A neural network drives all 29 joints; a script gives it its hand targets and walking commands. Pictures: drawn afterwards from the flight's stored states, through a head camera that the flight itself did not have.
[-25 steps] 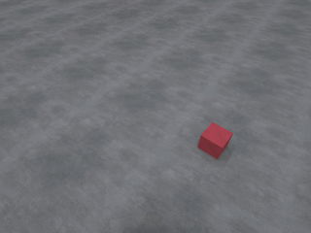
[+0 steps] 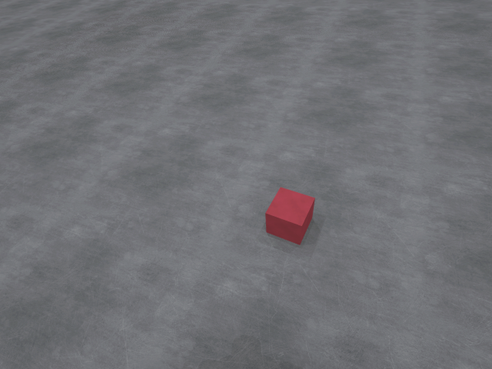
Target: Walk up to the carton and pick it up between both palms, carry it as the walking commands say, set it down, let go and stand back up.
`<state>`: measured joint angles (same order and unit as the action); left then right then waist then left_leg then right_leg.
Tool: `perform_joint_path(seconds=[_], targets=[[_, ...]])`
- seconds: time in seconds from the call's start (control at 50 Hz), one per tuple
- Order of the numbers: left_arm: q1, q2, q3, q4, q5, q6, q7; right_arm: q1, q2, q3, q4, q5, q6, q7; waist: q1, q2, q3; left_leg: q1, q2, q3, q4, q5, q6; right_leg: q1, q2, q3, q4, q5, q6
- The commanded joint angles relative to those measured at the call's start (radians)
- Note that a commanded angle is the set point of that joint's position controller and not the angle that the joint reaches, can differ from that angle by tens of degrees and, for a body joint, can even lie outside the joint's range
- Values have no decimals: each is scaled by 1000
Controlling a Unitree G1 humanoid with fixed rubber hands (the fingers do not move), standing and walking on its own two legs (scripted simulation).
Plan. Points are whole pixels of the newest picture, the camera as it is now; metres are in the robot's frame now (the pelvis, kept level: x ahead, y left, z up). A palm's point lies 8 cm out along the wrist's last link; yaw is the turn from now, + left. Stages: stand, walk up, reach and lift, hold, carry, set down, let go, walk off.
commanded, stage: walk up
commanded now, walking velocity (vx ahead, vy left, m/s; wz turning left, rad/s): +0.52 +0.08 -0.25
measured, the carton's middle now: (290, 215) +0.92 -0.13 -0.68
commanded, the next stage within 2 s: none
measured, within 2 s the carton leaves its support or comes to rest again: neither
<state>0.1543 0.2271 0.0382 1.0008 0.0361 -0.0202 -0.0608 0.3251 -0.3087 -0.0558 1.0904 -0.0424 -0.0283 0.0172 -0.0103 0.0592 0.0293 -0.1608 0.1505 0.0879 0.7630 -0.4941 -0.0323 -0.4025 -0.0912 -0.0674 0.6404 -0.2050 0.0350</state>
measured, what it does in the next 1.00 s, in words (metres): walks ahead: left foot, then right foot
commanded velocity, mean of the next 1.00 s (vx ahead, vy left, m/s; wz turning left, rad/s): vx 0.42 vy -0.03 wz -0.13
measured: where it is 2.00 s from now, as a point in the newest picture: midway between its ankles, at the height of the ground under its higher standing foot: (283, 327)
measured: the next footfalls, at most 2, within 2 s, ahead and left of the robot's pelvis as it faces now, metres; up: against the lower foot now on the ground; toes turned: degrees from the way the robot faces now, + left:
left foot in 0.42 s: +0.32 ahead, +0.15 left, +0.00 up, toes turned +4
right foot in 0.90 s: +0.55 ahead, -0.18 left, +0.00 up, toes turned -13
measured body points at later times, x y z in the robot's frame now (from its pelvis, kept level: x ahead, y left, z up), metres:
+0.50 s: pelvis +0.22 +0.04 +0.01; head +0.23 +0.05 +0.46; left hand +0.20 +0.28 -0.15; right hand +0.33 -0.21 -0.11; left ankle +0.28 +0.15 -0.72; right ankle +0.09 -0.11 -0.67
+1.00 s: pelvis +0.41 -0.05 +0.01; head +0.48 -0.08 +0.45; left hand +0.55 +0.17 -0.13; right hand +0.34 -0.28 -0.16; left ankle +0.31 +0.11 -0.66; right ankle +0.51 -0.17 -0.72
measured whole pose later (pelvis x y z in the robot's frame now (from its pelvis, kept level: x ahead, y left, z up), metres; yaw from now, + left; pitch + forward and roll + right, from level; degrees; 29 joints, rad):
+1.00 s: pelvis +0.41 -0.05 +0.01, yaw -5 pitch -2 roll +0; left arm 0.06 0.16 0.04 1.01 0.03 -0.05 -0.01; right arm 0.31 -0.22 -0.04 1.10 -0.01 -0.03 0.00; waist -0.06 0.05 0.18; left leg -0.24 0.10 0.04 0.99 -0.51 -0.02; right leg -0.40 -0.06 -0.13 0.55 -0.13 -0.03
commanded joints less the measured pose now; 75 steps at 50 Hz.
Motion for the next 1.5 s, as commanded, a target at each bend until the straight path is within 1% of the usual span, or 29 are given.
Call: perform_joint_path(seconds=[0.0, 0.06, 0.12, 0.28, 0.32, 0.36, 0.38, 0.4, 0.42, 0.5, 0.54, 0.58, 0.76, 0.82, 0.84, 0.86, 0.88, 0.96, 1.02, 1.12, 1.18, 1.24, 1.26, 1.32, 1.38, 1.42, 1.44, 1.46, 1.48], targets=[[198, 238, 50, 5, 1, -45, 51, -173, -51, -3, -164, 4, -36, 31, 75, -209, 78, -557, -3, -101, 454, 126, 32, 301, -281, 520, -512, -455, -171], [125, 206, 56, -19, -10, -44, 50, -106, -20, 3, -155, 16, -16, 34, 51, -332, 34, -400, 8, -53, 294, 135, 13, 173, -251, 353, -521, -395, -179], [138, 142, 36, -15, -21, -46, 53, -139, 4, 3, -176, 8, -6, 41, 37, -232, 33, -346, -7, -33, 135, 255, -2, 145, -196, 226, -504, -182, -160], [198, 169, 37, 40, -25, -52, 58, -273, 23, -10, -210, 15, -9, 36, 72, -160, 84, -294, -35, 11, -182, 315, -22, 202, -241, 267, -489, -209, -194], [181, 159, 43, 47, -27, -52, 63, -246, 31, -7, -198, 21, -22, 29, 55, -214, 52, -205, -29, 2, -267, 336, -24, 197, -210, 227, -443, -195, -158], [197, 108, 29, 56, -28, -51, 58, -56, 1, -17, -119, 14, -48, 8, -17, -80, -55, 98, -67, 5, -364, 247, 7, 123, -91, 122, -148, -47, -113], [221, 48, 20, 65, -37, -52, 49, 120, -108, -46, -97, -5, -67, -9, -111, 131, -125, 306, 200, -324, -465, 150, 67, -88, 51, 21, 218, -149, -53], [216, 26, 19, 40, -28, -45, 51, 255, -222, -71, -72, -2, -63, -21, -126, 248, -158, 385, 363, -578, -582, 89, 81, -247, 102, 41, 443, -352, -31], [176, 48, 22, 39, -17, -35, 53, 212, -199, -58, -65, 5, -54, -23, -112, 119, -80, 325, 363, -559, -591, 178, 135, -250, 42, 98, 516, -324, -29], [113, 52, 19, 40, -22, -31, 34, 2, -56, -14, -101, 19, -67, -17, -22, 66, 40, 84, 217, -311, -612, 285, 129, -206, -33, 117, 505, -88, -39], [136, 65, 33, 54, -17, -13, 34, 69, -43, -11, -70, 16, -67, -27, -3, 21, 22, 151, 213, -274, -482, 809, 107, -215, -15, 98, 476, -72, -23], [163, 33, 26, 60, -14, 4, 29, 89, -22, -11, -57, 25, -70, -31, 18, 61, 12, 164, 196, -182, -440, 999, 120, -204, -13, 85, 446, -57, -7], [-119, 31, 13, -54, -22, 32, -13, 91, -59, -23, -23, 14, -43, -45, -27, 176, 99, 39, 179, -29, -502, 690, 102, -69, -20, 12, -21, 85, -5], [-1, 82, 31, 1, -14, 3, 18, 112, -78, -25, -9, 24, -39, -37, 13, 35, -22, 74, 93, 16, -258, 770, 50, 176, 25, -50, -239, 210, -37], [143, 125, 51, 46, -5, -26, 37, 118, -32, -9, 9, 27, -34, -30, 78, -56, -126, -42, -5, 62, -82, 510, 36, 421, -22, -23, -242, 311, -47], [304, 224, 80, 84, 14, -38, 54, 155, 39, 7, 1, 27, -32, -25, 134, -348, -207, -265, -104, 72, 164, -8, 23, 633, -221, 206, -291, 276, -72], [328, 249, 72, 94, 8, -38, 63, 178, 36, 9, -12, 31, -22, -25, 107, -385, -246, -300, -96, -27, 311, -91, 28, 613, -361, 429, -361, 224, -136], [111, 144, 49, 24, -11, -29, 74, 125, -11, -1, -26, 26, -4, -19, 5, -209, -142, -227, -35, -87, 321, -38, 33, 308, -258, 267, -400, 66, -177], [17, 112, 43, 2, -10, -14, 75, 137, 80, 21, 11, 24, 29, -13, -29, -259, -67, -103, -65, -29, 94, -17, 60, 103, -167, 146, -474, -194, -145], [49, 86, 22, 55, -37, -2, 86, 85, 65, 19, -3, 37, 33, -49, -40, -125, -29, -81, -93, -15, -325, 344, 18, 244, -186, 138, -255, 618, -136], [121, 53, 16, 49, -33, 19, 94, -53, -50, -14, -45, 25, 28, -46, 22, 116, -119, 0, 83, -174, -395, 648, 72, 160, -62, 37, -128, 203, -58], [71, 48, 21, 10, -41, 65, 113, -97, -91, -25, -70, 33, 52, -62, -31, 173, -14, -76, 223, -212, -307, 1202, 254, 49, 78, 8, 232, -322, -18], [52, 54, 17, -7, -42, 68, 110, -103, -74, -25, -67, 30, 55, -66, -34, 200, -6, -98, 228, -228, -320, 1209, 282, 16, 89, 30, 346, -421, -9], [126, 25, 11, 42, -41, 85, 106, -170, -44, -15, -111, 25, 62, -72, -11, 92, -98, -29, 215, -197, -355, 990, 289, -21, 84, 70, 451, -397, 1], [162, 33, 19, 40, -43, 64, 95, -219, -61, -21, -143, 18, 65, -69, 31, 20, -123, 18, 144, -146, -280, 850, 226, 49, 55, 97, 118, -242, 4], [205, 7, 3, 44, -39, 40, 97, -206, -25, -12, -117, 16, 66, -61, 66, 60, -159, -20, 69, -78, -288, 464, 149, 197, 68, 60, -212, -49, -17], [197, 63, 15, 34, -22, 28, 104, -188, 5, -3, -110, 30, 70, -55, 51, -66, -119, -107, 10, -33, -157, 325, 94, 250, -44, 211, -313, 60, -52], [162, 132, 24, 19, -11, 19, 103, -117, 66, 16, -105, 39, 74, -55, 5, -330, -93, -293, -115, -8, -61, 52, 46, 326, -241, 485, -375, 242, -126], [95, 116, 9, 3, -9, 16, 99, -126, 80, 12, -90, 39, 83, -60, -22, -332, -27, -268, -102, -36, 24, -10, 37, 245, -268, 402, -388, 421, -163]])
